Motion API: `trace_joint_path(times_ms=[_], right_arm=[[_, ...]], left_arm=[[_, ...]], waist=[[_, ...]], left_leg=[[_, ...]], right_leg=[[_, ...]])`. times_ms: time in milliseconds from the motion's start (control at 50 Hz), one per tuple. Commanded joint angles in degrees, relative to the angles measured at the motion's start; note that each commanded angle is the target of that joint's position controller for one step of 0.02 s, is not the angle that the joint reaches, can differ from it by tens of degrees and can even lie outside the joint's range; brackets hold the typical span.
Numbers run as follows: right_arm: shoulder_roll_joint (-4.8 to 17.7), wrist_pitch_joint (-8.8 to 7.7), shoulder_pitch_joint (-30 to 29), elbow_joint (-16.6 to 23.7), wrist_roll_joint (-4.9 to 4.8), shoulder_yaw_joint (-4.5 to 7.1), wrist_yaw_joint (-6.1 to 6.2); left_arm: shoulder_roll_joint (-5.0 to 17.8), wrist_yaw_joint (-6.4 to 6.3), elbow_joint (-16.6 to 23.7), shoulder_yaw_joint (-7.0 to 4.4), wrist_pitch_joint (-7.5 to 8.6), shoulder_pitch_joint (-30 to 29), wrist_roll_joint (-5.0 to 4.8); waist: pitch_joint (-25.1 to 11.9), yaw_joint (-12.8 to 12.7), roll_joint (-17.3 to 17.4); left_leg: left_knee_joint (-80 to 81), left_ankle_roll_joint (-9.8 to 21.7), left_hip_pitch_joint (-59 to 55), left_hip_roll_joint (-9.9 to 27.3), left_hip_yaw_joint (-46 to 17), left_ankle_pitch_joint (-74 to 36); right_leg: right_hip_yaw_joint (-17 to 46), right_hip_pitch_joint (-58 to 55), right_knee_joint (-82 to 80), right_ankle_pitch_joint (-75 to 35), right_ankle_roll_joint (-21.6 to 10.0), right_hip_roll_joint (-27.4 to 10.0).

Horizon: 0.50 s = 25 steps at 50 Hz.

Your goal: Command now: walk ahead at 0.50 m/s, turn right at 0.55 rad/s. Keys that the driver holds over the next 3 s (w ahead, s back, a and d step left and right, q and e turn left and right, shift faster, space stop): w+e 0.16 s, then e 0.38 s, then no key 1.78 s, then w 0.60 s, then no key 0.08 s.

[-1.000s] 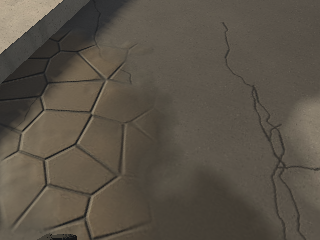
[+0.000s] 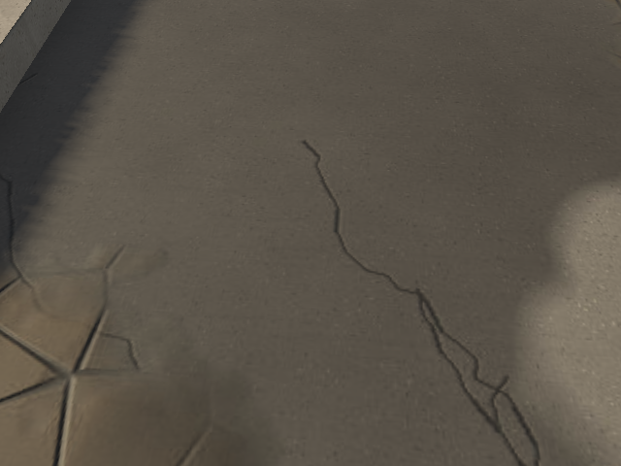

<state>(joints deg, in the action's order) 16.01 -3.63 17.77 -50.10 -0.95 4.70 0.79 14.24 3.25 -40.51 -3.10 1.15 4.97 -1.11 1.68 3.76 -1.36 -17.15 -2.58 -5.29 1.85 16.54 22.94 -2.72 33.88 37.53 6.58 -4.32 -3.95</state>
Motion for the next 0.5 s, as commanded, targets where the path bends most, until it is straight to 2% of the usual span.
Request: trace_joint_path(times_ms=[20, 40, 60, 80, 100, 120, 140, 160, 180, 240, 300, 340, 380, 440, 460, 480, 500], right_arm=[[12.06, 0.75, -3.48, 3.33, -1.01, 2.76, 0.56], [10.4, 0.47, -2.94, 4.01, -0.17, 2.0, 0.75], [1.23, -0.99, 2.38, 7.34, 2.47, -0.84, -0.04], [4.5, -3.58, -2.17, 8.09, 0.32, -0.82, -0.85], [7.72, -4.81, -8.43, 9.79, -1.97, 0.03, -1.31], [7.09, -5.4, -9.31, 9.98, -1.39, -0.3, -1.06], [7.38, -5.36, -9.15, 9.14, 0.27, 0.0, -0.58], [8.07, -4.74, -7.94, 8.81, 0.98, 0.5, -0.52], [8.12, -3.91, -7.5, 8.93, 1.2, 0.72, -0.55], [5.49, -2.23, -8.3, 9.83, 2.12, 0.18, -0.1], [3.22, -1.77, -13.16, 11.07, 2.1, -0.82, -0.26], [3.46, -1.59, -16.18, 11.88, 1.44, -0.93, -0.8], [4.41, -1.36, -18.18, 12.77, 1.11, -0.65, -1.16], [6.96, -1.92, -16.39, 12.8, 1.42, 0.44, -1.43], [7.22, -2.39, -13.98, 12.32, 1.66, 0.7, -1.38], [8.7, -2.82, -11.19, 12.17, 2.5, 1.08, -1.02], [11.72, -2.63, -8.05, 12.57, 3.62, 1.49, -0.39]], left_arm=[[9.27, -0.22, 2.05, -4.06, 0.42, 10.27, -0.34], [14.02, -1.31, -0.54, -6.28, 0.0, 20.18, -0.35], [21.27, -1.93, -0.52, -7.34, 0.32, 19.17, -0.87], [17.44, -1.58, 1.63, -5.94, 1.36, 21.12, -0.15], [13.63, -1.33, 1.11, -4.86, 2.18, 19.25, 0.37], [11.73, -1.38, 1.46, -4.28, 2.59, 15.83, 0.02], [9.5, -1.5, 2.32, -3.57, 2.58, 11.38, -0.04], [8.05, -1.77, 3.46, -2.97, 2.62, 8.81, 0.62], [8.16, -2.0, 4.26, -2.89, 2.6, 7.47, 1.0], [11.07, -3.23, 4.12, -3.7, 2.51, 8.18, 0.92], [11.69, -4.45, 3.48, -4.07, 1.09, 9.65, 0.1], [11.58, -4.97, 3.06, -4.11, 0.04, 11.23, -0.15], [11.26, -5.23, 2.74, -4.06, -0.7, 12.21, -0.22], [10.35, -5.73, 3.68, -3.92, -1.21, 10.49, -0.05], [9.86, -5.79, 4.46, -3.74, -1.23, 8.55, -0.15], [7.97, -5.67, 5.52, -3.14, -1.01, 8.02, 0.19], [4.44, -5.55, 6.63, -2.02, -0.79, 11.19, 1.5]], waist=[[-5.93, -9.74, 5.76], [-11.28, -13.9, 1.64], [-14.72, -6.8, -14.95], [-23.93, -10.31, -8.83], [-15.99, -11.43, -5.06], [-11.06, -9.02, -1.56], [-7.54, -6.39, 0.72], [-6.4, -4.27, -0.17], [-5.21, -3.16, -0.41], [-3.76, -2.09, 0.64], [-4.69, -3.83, -2.38], [-6.04, -5.45, -4.07], [-6.26, -6.13, -4.72], [-6.4, -4.55, -6.02], [-6.76, -2.74, -6.12], [-9.8, -1.65, -4.03], [-15.86, -2.58, 6.41]], left_leg=[[-19.22, 7.19, 2.73, 13.09, -2.1, -61.32], [-35.75, 4.38, 15.34, 10.66, -1.94, -48.31], [-56.88, 0.41, 42.68, -0.74, -5.79, 6.36], [-64.36, 1.12, 49.64, -3.51, -20.57, 11.93], [-63.82, 2.73, 54.72, -0.57, -21.69, 6.33], [-58.92, 3.74, 53.2, 2.02, -21.56, 1.12], [-53.79, 3.5, 49.05, 3.96, -21.46, -1.85], [-50.71, 3.17, 44.5, 5.16, -21.86, -3.92], [-48.87, 2.38, 41.99, 5.07, -21.51, -4.52], [-40.24, -0.58, 39.2, 2.9, -19.02, -7.68], [-26.74, -1.42, 34.75, -0.87, -17.71, -19.13], [-20.19, -1.41, 32.23, -3.03, -17.87, -25.04], [-16.21, -1.17, 31.64, -3.97, -19.25, -24.98], [-11.08, 0.67, 29.99, -3.85, -21.59, -21.33], [-7.24, 1.8, 26.51, -3.3, -21.0, -24.52], [-5.13, 4.1, 18.43, 0.83, -22.92, -33.91], [-8.85, 9.08, 3.86, 13.23, -33.25, -57.48]], right_leg=[[-5.19, -16.6, -3.98, 3.09, -4.48, 7.03], [2.0, -34.48, -5.8, 0.86, -7.31, 4.74], [33.82, -53.66, -10.16, 6.71, -17.76, -10.62], [51.45, -58.1, -20.16, 14.91, -21.53, -15.73], [43.55, -53.87, -21.52, 10.91, -17.92, -14.35], [36.11, -45.72, -20.9, 5.98, -15.67, -11.92], [30.07, -37.23, -21.09, -0.13, -13.89, -9.54], [26.53, -31.4, -22.19, -5.18, -13.29, -7.98], [24.84, -27.77, -23.01, -11.73, -13.15, -7.15], [17.34, -21.04, -21.79, -31.74, -12.43, -4.75], [12.56, -18.02, -18.87, -32.06, -8.49, -0.11], [13.99, -18.68, -17.23, -27.01, -6.58, 0.28], [17.59, -20.8, -15.04, -21.95, -5.7, -0.63], [24.27, -25.04, -9.24, -17.41, -4.61, -1.67], [24.71, -24.9, -5.86, -15.57, -3.41, -0.34], [23.22, -22.84, 1.04, -11.69, -1.33, 2.97], [17.45, -13.31, 15.9, 12.45, 1.77, 8.59]])
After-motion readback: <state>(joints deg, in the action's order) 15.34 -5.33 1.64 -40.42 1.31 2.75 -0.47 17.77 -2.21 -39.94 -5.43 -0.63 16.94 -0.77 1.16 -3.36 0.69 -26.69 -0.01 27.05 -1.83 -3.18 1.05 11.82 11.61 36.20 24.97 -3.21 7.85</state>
